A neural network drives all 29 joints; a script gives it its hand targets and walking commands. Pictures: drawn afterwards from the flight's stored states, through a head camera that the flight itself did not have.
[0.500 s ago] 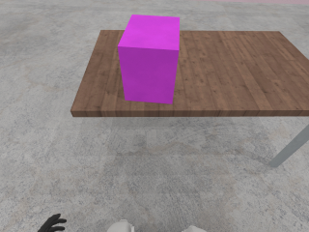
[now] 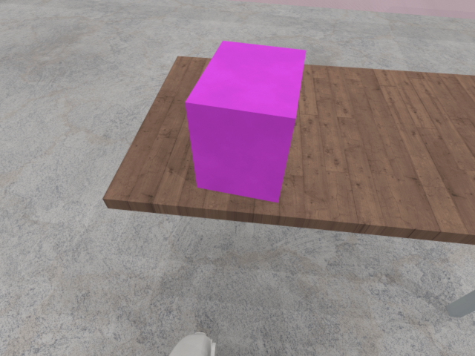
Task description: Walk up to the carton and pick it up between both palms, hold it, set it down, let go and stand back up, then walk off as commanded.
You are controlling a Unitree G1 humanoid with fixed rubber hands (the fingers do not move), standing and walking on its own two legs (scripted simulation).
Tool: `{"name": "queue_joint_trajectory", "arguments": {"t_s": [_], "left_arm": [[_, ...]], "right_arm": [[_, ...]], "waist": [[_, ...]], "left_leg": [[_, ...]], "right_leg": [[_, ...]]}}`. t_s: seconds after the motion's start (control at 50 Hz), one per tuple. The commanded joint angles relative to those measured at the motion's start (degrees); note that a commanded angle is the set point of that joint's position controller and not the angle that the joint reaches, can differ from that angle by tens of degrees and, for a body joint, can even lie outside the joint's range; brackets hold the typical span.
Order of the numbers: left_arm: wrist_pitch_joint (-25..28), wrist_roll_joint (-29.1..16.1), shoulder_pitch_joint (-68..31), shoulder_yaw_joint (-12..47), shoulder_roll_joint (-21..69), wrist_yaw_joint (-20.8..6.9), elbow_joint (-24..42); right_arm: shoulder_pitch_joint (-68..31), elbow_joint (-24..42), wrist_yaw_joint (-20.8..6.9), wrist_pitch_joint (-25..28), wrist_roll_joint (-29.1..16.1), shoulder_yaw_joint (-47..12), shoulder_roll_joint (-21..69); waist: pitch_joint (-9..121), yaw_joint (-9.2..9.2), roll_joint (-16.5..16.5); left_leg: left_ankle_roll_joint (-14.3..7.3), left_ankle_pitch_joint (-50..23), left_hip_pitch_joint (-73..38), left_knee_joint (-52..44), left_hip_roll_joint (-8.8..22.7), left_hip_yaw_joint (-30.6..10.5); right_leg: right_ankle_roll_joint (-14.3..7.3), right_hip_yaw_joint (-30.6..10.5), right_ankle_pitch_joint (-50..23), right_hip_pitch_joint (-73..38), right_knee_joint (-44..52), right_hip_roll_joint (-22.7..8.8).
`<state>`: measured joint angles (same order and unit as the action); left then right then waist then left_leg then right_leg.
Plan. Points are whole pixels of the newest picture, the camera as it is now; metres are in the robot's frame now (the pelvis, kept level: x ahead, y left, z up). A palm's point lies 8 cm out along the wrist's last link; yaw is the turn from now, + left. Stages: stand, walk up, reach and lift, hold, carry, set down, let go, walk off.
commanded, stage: walk up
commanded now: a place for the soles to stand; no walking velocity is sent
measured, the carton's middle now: (250, 120) +0.66 +0.01 +0.03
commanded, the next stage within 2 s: none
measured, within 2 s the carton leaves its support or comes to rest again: neither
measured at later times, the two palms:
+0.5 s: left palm (71, 350) +0.16 +0.31 -0.11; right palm out of the picture +0.17 -0.31 -0.12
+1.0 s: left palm (81, 332) +0.18 +0.28 -0.08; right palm out of the picture +0.11 -0.31 -0.09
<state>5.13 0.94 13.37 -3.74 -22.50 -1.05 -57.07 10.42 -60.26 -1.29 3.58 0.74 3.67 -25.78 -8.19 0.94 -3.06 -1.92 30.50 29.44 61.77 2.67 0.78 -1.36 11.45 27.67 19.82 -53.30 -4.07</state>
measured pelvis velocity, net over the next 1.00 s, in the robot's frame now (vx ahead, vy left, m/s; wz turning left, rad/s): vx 0.06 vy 0.00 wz -0.05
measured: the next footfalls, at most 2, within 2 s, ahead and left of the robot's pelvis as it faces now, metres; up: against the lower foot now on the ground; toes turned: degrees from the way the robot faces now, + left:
left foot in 0.04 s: +0.14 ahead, +0.11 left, +0.00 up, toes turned +1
right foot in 0.28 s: +0.15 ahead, -0.13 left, +0.00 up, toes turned -3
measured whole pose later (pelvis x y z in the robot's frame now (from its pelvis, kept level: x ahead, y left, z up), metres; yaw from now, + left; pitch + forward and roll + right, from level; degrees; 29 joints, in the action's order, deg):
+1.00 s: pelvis +0.06 +0.00 +0.03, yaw -3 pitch -4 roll +0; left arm 2.8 0.9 2.4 -0.5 -19.6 0.5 -64.9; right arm 4.1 -65.5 -1.3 0.1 0.9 2.2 -21.4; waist -7.3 -1.8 -0.8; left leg -0.8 19.9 16.3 40.6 1.5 3.8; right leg 0.5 1.3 17.1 18.2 -39.6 -1.7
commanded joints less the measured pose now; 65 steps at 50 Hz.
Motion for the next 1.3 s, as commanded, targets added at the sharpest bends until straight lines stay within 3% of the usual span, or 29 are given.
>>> {"name": "queue_joint_trajectory", "arguments": {"t_s": [0.0, 0.04, 0.06, 0.08, 0.1, 0.12, 0.18, 0.24, 0.26, 0.28, 0.3, 0.32, 0.36, 0.42, 0.44, 0.46, 0.48, 0.54, 0.6, 0.64, 0.7, 0.74, 0.78, 0.82, 0.86, 0.94, 1.06, 1.18, 1.28], "left_arm": [[1.09, -0.32, 1.64, -4.02, -20.74, 1.61, 3.76], [0.44, -0.89, -3.75, -1.52, -15.39, 1.47, 5.09], [0.20, -1.16, -4.30, -0.72, -13.20, 1.28, 5.89], [0.04, -1.52, -5.76, -0.74, -12.78, 1.83, 6.72], [-0.54, -1.30, -5.81, -1.00, -15.09, 2.49, 5.72], [-0.51, -1.41, -4.57, -0.78, -15.15, 2.90, 4.71], [0.26, -1.08, 1.29, -0.11, -14.68, 3.19, 2.32], [0.15, -1.10, 4.52, -0.87, -13.66, 3.06, 0.07], [0.44, -0.81, 6.20, -0.91, -12.96, 3.09, -0.94], [0.92, 0.17, 5.30, -1.55, -15.11, 3.23, -0.78], [1.15, -0.23, 4.78, -2.59, -20.30, 3.19, -0.37], [1.22, -0.81, 2.41, -2.84, -22.90, 3.11, 0.20], [0.99, -0.69, -2.34, -2.49, -22.46, 3.79, 1.21], [-0.10, -0.89, -9.08, -0.61, -16.53, 3.68, 1.72], [-0.48, -1.00, -10.86, -0.08, -14.61, 3.64, 1.85], [-0.76, -1.12, -10.98, -0.10, -13.87, 3.68, 1.06], [-0.99, -1.45, -11.25, -0.08, -13.84, 3.71, 0.26], [-0.56, -1.48, -9.02, -0.27, -14.03, 3.41, -1.94], [-0.37, -0.60, -8.18, -1.34, -17.49, 3.19, -3.04], [-0.56, -0.44, -10.44, -1.11, -18.37, 3.46, -2.45], [-1.15, -0.46, -17.08, 0.31, -14.40, 3.14, -1.71], [-1.99, -0.67, -17.39, 0.52, -12.48, 2.69, -2.06], [-1.95, -0.84, -16.13, 0.29, -12.27, 2.42, -2.89], [-1.65, -0.66, -13.94, 0.15, -12.62, 2.04, -4.03], [-1.53, -0.28, -14.42, -0.27, -14.07, 1.86, -3.83], [-0.95, -0.08, -12.80, -0.20, -15.96, 2.71, -4.41], [-1.03, -0.65, -14.64, 1.19, -11.54, 2.28, -3.77], [-1.17, -0.52, -13.33, 1.15, -12.81, 2.24, -4.41], [-1.29, -0.78, -12.74, 1.73, -11.22, 2.31, -4.48]], "right_arm": [[-0.64, 4.97, 0.66, 1.47, -0.25, 3.19, -12.08], [6.42, 2.95, 1.37, 1.92, -0.03, 4.06, -12.31], [9.83, 3.22, 1.69, 2.02, -0.15, 5.60, -17.13], [12.88, 4.38, 1.72, 1.93, -1.00, 5.87, -18.64], [11.19, 5.26, 1.76, 1.56, -1.59, 5.89, -18.63], [8.98, 6.32, 2.23, 1.38, -1.71, 5.56, -17.80], [1.47, 8.99, 3.08, 0.88, -1.24, 4.31, -14.66], [-5.31, 10.69, 2.66, 0.55, -0.77, 3.16, -13.12], [-9.06, 11.43, 2.32, 0.24, -1.06, 2.37, -12.01], [-8.88, 11.50, 2.05, -0.27, -1.33, 1.36, -8.97], [-10.84, 12.05, 2.33, -0.85, -1.86, 1.67, -8.42], [-12.24, 10.65, 2.70, -1.52, -1.69, 2.20, -10.54], [-10.39, 7.42, 2.38, -1.35, -1.15, 2.61, -11.16], [-4.33, 3.51, 1.88, -0.13, -0.86, 3.16, -11.01], [-3.62, 3.20, 1.86, 0.17, -0.88, 3.33, -12.38], [-4.28, 3.53, 1.97, 0.39, -1.16, 3.24, -13.09], [-5.07, 3.38, 2.28, 0.40, -0.99, 3.07, -13.73], [-10.21, 3.47, 2.73, -0.07, -1.11, 2.07, -12.49], [-12.40, 2.64, 2.49, -1.25, -1.25, 1.40, -9.54], [-10.41, 1.21, 2.17, -1.48, -0.86, 1.38, -8.81], [-6.54, -1.01, 1.66, -0.95, -0.39, 1.71, -9.63], [-7.97, -0.79, 1.63, -0.22, -0.55, 1.81, -11.69], [-9.80, -0.53, 1.85, -0.32, -0.34, 1.42, -11.94], [-13.03, -0.40, 1.77, -0.75, -0.44, 0.64, -10.74], [-12.21, -0.78, 1.58, -1.29, -0.42, 0.03, -9.31], [-9.70, -0.79, 0.64, -2.33, 0.25, 1.21, -9.28], [-9.72, -0.10, 0.31, -1.88, -0.16, 1.03, -9.90], [-10.39, 0.10, 0.41, -2.45, -0.13, 0.74, -9.20], [-11.00, 0.34, 0.34, -2.25, -0.30, 0.80, -9.00]], "waist": [[5.84, 0.39, 12.97], [8.59, -5.54, 5.72], [11.57, -7.48, -7.91], [14.10, -8.25, -8.31], [13.90, -6.97, -1.54], [12.55, -5.77, -0.16], [9.10, -2.66, -4.73], [10.11, 0.13, -5.74], [10.77, 2.33, -5.64], [11.35, 2.54, 3.27], [12.36, 2.59, 12.28], [11.34, 2.20, 10.56], [11.24, 0.66, 10.84], [12.94, -3.21, 5.66], [14.09, -3.12, 2.27], [14.23, -2.34, 0.75], [13.67, -1.98, 0.62], [13.82, 0.38, -0.80], [16.14, 1.08, 5.88], [14.22, -0.24, 7.02], [13.19, -3.00, 4.69], [11.67, -1.90, 0.46], [9.37, -0.80, 0.40], [10.98, 0.64, -0.95], [10.89, -0.18, 2.64], [9.88, -1.36, 5.72], [10.03, -1.11, 1.69], [8.93, -1.15, 3.98], [9.58, -0.87, 3.37]], "left_leg": [[-0.87, -3.20, 0.37, -11.23, 1.76, -0.70], [-2.55, -12.50, -19.75, -22.92, -0.57, -2.24], [-7.44, -12.62, -29.41, -31.22, 8.97, -21.81], [-14.49, -21.14, -32.64, -37.60, 19.06, -39.10], [-16.83, -25.10, -32.72, -36.52, 21.45, -37.25], [-17.42, -29.86, -31.25, -34.04, 21.41, -34.36], [-14.45, -39.40, -20.71, -29.74, 19.13, -22.05], [-12.06, -38.72, -8.11, -26.41, 16.53, -15.61], [-8.82, -34.41, -2.30, -22.15, 13.60, -11.38], [-4.42, -26.99, 3.20, -14.17, 9.07, -7.53], [0.13, -13.27, 1.59, -1.29, 0.20, -1.03], [0.79, 2.39, 2.94, 0.18, -0.68, -2.22], [0.20, 2.41, 2.07, -3.34, 0.58, -3.32], [-2.46, -23.36, -14.23, -18.44, 4.25, -9.25], [-5.26, -26.42, -16.71, -23.81, 8.81, -17.60], [-8.51, -30.54, -16.77, -27.10, 12.78, -24.07], [-10.94, -33.90, -15.51, -27.42, 14.08, -24.81], [-7.51, -32.23, -8.77, -24.93, 10.17, -16.11], [-0.21, -17.01, -5.82, -14.41, 1.62, -5.16], [0.13, -13.05, -7.71, -14.09, 0.74, -3.77], [-2.41, -14.93, -15.56, -27.79, 5.33, -10.88], [-7.17, -13.22, -13.81, -35.12, 12.17, -19.79], [-7.69, -14.26, -9.93, -36.33, 12.60, -18.50], [-3.88, -10.49, -6.89, -35.31, 9.00, -12.00], [-0.91, -4.83, -8.19, -33.11, 4.58, -7.68], [-0.18, -6.29, -12.08, -28.05, 1.99, -4.28], [-2.48, -8.80, -15.47, -39.52, 6.59, -10.13], [-0.70, -10.24, -17.07, -38.96, 3.83, -6.24], [-0.83, -16.66, -19.82, -41.84, 4.81, -6.72]], "right_leg": [[-12.05, -27.03, -26.70, -4.45, 22.22, -17.82], [-5.98, -14.22, -30.66, 9.95, 10.13, -10.43], [-1.38, -5.68, -24.85, 20.57, -7.89, -1.71], [-0.09, -7.45, 3.11, 26.62, -15.47, 3.79], [-0.14, -12.47, 8.04, 26.60, -19.34, 2.33], [-0.43, -14.31, 7.18, 26.63, -20.04, 1.27], [-1.23, -13.42, 4.46, 19.82, -12.90, -0.97], [-1.76, -10.43, -3.90, 5.02, -0.70, 0.43], [-2.51, -11.07, -12.04, -3.33, 6.92, 1.03], [-3.35, -19.56, -18.81, -7.59, 14.09, -1.96], [-11.18, -40.52, -22.47, -2.39, 23.36, -13.50], [-15.46, -47.85, -24.53, -4.00, 25.70, -17.63], [-16.22, -42.77, -27.38, -4.17, 20.73, -16.98], [-6.19, -24.67, -26.90, 7.88, 10.52, -6.57], [-2.47, -17.47, -24.06, 9.44, 2.83, -1.43], [-0.68, -13.56, -18.40, 9.27, -2.32, 0.92], [-0.39, -12.87, -13.75, 7.61, -1.63, 1.57], [-2.10, -14.70, -21.64, -1.84, 6.01, 0.58], [-8.78, -30.09, -21.43, -6.50, 18.39, -9.07], [-11.19, -33.60, -19.05, -3.71, 21.74, -12.24], [-4.54, -21.92, -15.97, 3.42, 16.29, -4.95], [-0.86, -13.53, -10.50, 2.65, 8.61, 1.57], [-0.93, -13.28, -8.12, -1.09, 12.13, 2.10], [-2.14, -15.65, -11.69, -7.71, 18.44, 0.43], [-3.66, -22.59, -7.71, -6.69, 24.64, -3.76], [-6.17, -29.25, -5.14, -3.30, 30.33, -9.37], [-1.21, -16.14, -12.76, -3.75, 24.33, -1.20], [-2.09, -19.60, -14.70, -5.04, 29.56, -3.73], [-0.83, -16.85, -20.19, -6.73, 28.91, -2.26]]}}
